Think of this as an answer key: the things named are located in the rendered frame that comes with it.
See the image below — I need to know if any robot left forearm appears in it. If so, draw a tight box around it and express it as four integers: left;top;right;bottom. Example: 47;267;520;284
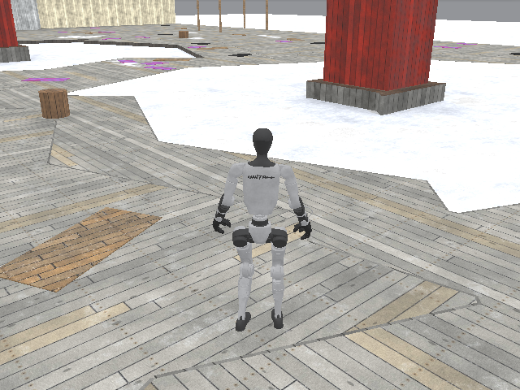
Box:
214;194;230;222

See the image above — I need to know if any left robot hand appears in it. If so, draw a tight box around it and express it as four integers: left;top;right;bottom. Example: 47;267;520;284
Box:
212;219;231;234

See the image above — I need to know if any left robot upper arm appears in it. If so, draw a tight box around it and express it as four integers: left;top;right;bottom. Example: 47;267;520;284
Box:
221;162;245;206

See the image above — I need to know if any right robot hand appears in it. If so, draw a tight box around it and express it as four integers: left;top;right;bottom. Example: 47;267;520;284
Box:
293;222;312;240

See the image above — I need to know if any robot foot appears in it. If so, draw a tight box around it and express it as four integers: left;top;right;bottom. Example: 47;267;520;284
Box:
236;312;251;332
271;309;284;329

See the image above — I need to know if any robot right forearm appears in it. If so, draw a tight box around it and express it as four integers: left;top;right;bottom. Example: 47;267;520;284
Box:
293;197;309;226

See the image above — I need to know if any left robot foot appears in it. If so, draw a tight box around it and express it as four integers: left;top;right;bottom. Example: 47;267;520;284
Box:
236;312;251;332

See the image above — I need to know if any right robot foot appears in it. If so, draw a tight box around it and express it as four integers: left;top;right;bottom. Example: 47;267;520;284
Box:
271;309;284;329

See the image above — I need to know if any right robot upper arm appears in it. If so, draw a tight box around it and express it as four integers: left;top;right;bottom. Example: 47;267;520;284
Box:
279;164;301;209

